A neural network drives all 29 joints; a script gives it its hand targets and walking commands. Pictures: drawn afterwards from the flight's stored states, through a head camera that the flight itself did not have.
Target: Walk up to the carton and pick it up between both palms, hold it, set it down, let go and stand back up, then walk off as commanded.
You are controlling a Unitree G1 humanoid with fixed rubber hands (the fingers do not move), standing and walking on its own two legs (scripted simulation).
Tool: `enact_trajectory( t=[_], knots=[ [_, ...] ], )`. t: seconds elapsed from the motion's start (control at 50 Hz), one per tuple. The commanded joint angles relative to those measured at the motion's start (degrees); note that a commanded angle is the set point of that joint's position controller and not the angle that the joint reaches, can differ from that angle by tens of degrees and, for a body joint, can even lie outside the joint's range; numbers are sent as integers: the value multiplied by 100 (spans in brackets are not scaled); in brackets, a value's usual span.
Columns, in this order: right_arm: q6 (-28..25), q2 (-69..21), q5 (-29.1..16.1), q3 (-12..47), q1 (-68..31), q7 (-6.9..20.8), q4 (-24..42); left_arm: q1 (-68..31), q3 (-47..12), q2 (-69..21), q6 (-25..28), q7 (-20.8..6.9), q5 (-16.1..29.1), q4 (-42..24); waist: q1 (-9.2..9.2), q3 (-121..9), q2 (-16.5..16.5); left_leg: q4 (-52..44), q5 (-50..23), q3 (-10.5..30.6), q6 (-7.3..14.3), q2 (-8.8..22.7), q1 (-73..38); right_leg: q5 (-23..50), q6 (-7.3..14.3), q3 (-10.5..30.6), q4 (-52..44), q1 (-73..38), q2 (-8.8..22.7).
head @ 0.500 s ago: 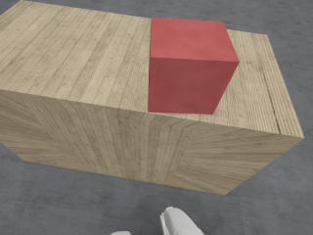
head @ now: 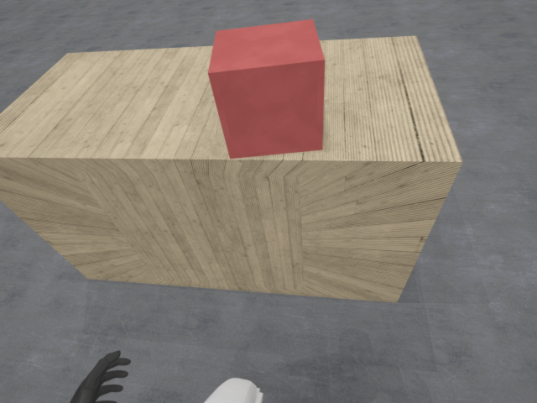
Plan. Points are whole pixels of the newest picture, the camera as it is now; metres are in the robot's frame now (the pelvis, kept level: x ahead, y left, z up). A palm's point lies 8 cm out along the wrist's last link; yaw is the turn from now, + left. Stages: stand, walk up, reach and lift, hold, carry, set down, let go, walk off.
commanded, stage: walk off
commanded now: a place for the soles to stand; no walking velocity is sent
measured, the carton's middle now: (270, 91) +0.75 +0.01 +0.07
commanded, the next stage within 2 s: none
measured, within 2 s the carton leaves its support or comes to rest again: neither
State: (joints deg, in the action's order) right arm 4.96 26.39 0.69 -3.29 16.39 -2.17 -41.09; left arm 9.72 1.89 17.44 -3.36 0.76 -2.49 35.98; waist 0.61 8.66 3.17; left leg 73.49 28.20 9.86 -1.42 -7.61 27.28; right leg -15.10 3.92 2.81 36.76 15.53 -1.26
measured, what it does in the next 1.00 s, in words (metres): walks backwards: left foot, then right foot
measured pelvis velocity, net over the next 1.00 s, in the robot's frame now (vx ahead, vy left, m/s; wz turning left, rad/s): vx -0.35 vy -0.03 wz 0.05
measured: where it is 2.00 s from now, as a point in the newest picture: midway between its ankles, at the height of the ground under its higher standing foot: outside the picture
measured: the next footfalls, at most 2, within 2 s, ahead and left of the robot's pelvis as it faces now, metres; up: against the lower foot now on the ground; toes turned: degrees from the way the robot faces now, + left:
left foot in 0.32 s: -0.14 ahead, +0.11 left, +0.00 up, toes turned +3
right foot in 0.68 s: -0.28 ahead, -0.13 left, +0.00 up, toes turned +3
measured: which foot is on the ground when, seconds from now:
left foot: up 0.00-0.30, down 0.32-0.70, up 0.72-1.00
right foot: down 0.00-0.36, up 0.38-0.66, down 0.68-1.00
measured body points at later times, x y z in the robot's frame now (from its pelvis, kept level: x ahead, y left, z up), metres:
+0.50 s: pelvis -0.20 -0.01 +0.00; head -0.17 +0.01 +0.45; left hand -0.16 +0.32 -0.11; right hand -0.11 -0.33 -0.09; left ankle -0.18 +0.11 -0.73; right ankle -0.18 -0.14 -0.60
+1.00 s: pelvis -0.35 -0.03 +0.00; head -0.32 -0.07 +0.45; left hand -0.23 +0.28 -0.06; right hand -0.28 -0.35 -0.14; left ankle -0.36 +0.15 -0.70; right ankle -0.30 -0.14 -0.73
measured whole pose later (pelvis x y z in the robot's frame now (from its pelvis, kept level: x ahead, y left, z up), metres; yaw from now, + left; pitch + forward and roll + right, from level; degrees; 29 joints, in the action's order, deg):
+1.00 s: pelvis -0.35 -0.03 +0.00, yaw +3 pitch -4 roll +2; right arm 3.6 25.5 -0.1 -4.6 17.6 1.3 -47.2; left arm 12.8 2.7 18.4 0.1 1.4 -2.1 38.4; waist 0.9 7.1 4.6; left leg 42.6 28.6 5.7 -1.5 0.6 14.4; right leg -15.8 0.6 1.5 34.9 15.6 1.9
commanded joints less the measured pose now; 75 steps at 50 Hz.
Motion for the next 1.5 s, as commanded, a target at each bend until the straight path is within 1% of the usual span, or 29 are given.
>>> enact_trajectory(
  t=[0.0,0.12,0.26,0.28,0.3,0.32,0.34,0.38,0.42,0.52,0.6,0.64,0.66,0.68,0.7,0.76,0.8,0.9,0.98,1.02,1.06,1.08,1.18,1.24,1.26,1.34,1.38,1.4,1.48],
  knots=[
    [-71,877,-53,-427,448,-6,336,81,557,1391,114,153,-20,-597,-235,-536,-1235,-137,-149,67,-126,-19,390,489,308,1590,-1683,-769,1233],
    [-36,781,-58,-339,568,22,202,394,530,1644,78,176,35,-428,-368,-1040,-1214,-1686,565,-337,-59,91,-288,468,642,1731,-1682,-1154,1471],
    [-91,847,-75,-347,1359,182,-111,-74,579,1923,-53,168,119,-364,87,-1036,-1406,-4569,-306,-1084,418,505,-2094,-1553,-193,1183,-2022,378,1128],
    [-75,942,-21,-443,1337,201,-133,223,608,1899,-55,191,112,-208,181,-1141,-812,-5056,-169,-771,752,707,-2409,-2151,-571,830,-1295,893,661],
    [-94,1303,87,-472,867,206,36,286,567,1590,-55,173,185,-245,184,-860,1193,-5851,896,1005,1237,1827,-1723,-2772,-790,139,881,1537,-325],
    [-148,1523,174,-537,93,210,406,456,719,1616,-101,270,113,-208,114,-480,1718,-6387,1783,2476,1883,3065,96,-2381,-769,99,3549,1440,-1028],
    [-242,1757,257,-679,-413,132,684,312,826,1838,-165,234,31,-460,50,173,1502,-6763,2627,2592,1889,3098,1361,-2096,-627,909,4821,1069,-672],
    [-297,1244,329,-507,-1192,44,869,738,761,1795,-111,23,131,-189,-358,187,526,-6372,1045,1007,1259,2261,1174,-1271,-517,911,5294,713,-591],
    [-225,989,245,-338,-1729,32,759,1246,632,1802,-86,47,207,341,-413,-290,509,-5890,-460,-387,917,1798,-306,-930,-553,391,4845,1251,-645],
    [-167,776,249,-216,-383,62,532,347,537,1518,175,175,275,409,532,-436,801,-4761,-2365,25,1151,1800,-2377,-1285,-511,190,1992,1565,-303],
    [-52,1009,132,-444,-334,180,500,1189,566,1453,342,135,302,648,244,-1044,899,-4564,-1539,61,923,1884,-2373,-1165,-382,-331,-1249,-104,-42],
    [-42,792,58,-346,-171,231,497,995,603,1736,417,184,214,563,153,-749,-44,-3443,-1365,-399,412,1438,-923,-1036,-162,932,-1812,-877,500],
    [-108,650,51,-324,-275,251,535,753,665,2160,414,219,195,396,95,-714,-1119,-2496,5,-718,-12,850,50,-620,204,2520,-1725,-716,1621],
    [-59,674,103,-395,-918,149,751,848,675,2436,507,216,70,177,-314,-75,-1423,-1431,519,-160,-112,733,76,-1195,889,3302,-2166,787,2348],
    [-28,808,118,-530,-1158,132,868,493,668,2377,596,249,-65,-38,-294,424,-1744,-993,537,545,-1,862,60,-1145,993,3576,-2223,1526,2476],
    [-177,736,-40,-339,-272,249,181,-60,493,1698,561,237,103,-50,82,75,-905,-1384,-528,364,23,639,-317,1289,262,1402,-1526,311,1355],
    [-214,725,-53,-287,-270,251,151,89,525,1585,503,213,114,-113,-123,-318,-1564,-1587,-372,78,16,621,-88,1387,328,1280,-1281,-432,1244],
    [-315,732,-87,-401,-295,314,160,424,529,1685,426,126,43,-187,-391,-232,-1761,-3007,273,-585,-58,787,-630,-2365,371,1545,-2127,-105,1392],
    [-421,556,-43,-260,565,261,-279,233,511,1616,280,66,53,41,25,-655,-1586,-5177,-1203,-1180,208,791,-2404,-1418,177,878,-1200,332,1049],
    [-515,806,99,-267,614,214,-277,395,434,1441,336,46,171,84,-22,-755,-422,-5149,-921,-65,637,1467,-2809,-1588,-123,537,-185,1086,690],
    [-628,1034,160,-419,288,222,-25,428,525,1392,343,1,217,-52,48,-525,584,-6130,1460,1788,1623,2855,-1300,-1725,-413,118,1483,825,77],
    [-688,1089,185,-503,-163,181,111,379,586,1542,326,-29,184,-198,-109,30,560,-6321,1746,1617,1673,2876,-26,-1281,-318,645,2192,125,513],
    [-545,753,166,-315,-407,319,111,824,386,1443,516,-60,280,408,-178,-333,873,-4613,-893,-631,819,1561,-1158,-473,-234,-94,-1032,-601,269],
    [-478,524,94,-220,-43,333,65,926,594,2303,592,101,191,507,-165,-330,-890,-2714,201,-889,298,929,257,-1403,834,2941,-1676,-957,1899],
    [-464,508,57,-252,-47,344,85,648,610,2409,628,121,142,412,-71,3,-924,-2667,291,-721,322,1085,-398,-2497,1084,3100,-1958,270,2036],
    [-624,719,79,-261,396,326,-79,-122,462,1814,513,31,194,145,263,304,-527,-4348,-320,-269,592,1262,-2151,-2196,217,1222,-1124,2008,849],
    [-671,1093,102,-284,574,281,-65,148,440,1312,514,27,189,157,229,-29,547,-5942,220,1846,1192,2616,-2320,-1419,-280,-178,944,1863,-85],
    [-712,967,115,-197,156,236,41,300,456,1364,479,77,229,215,104,-3,21,-5852,2,2086,1611,2896,-1767,-1630,-384,172,1269,1284,237],
    [-617,883,105,-293,-324,266,109,714,365,1371,611,10,249,256,-86,-315,392,-5022,-1352,365,1195,2099,-1957,-1029,-243,65,-134,467,346]
  ],
)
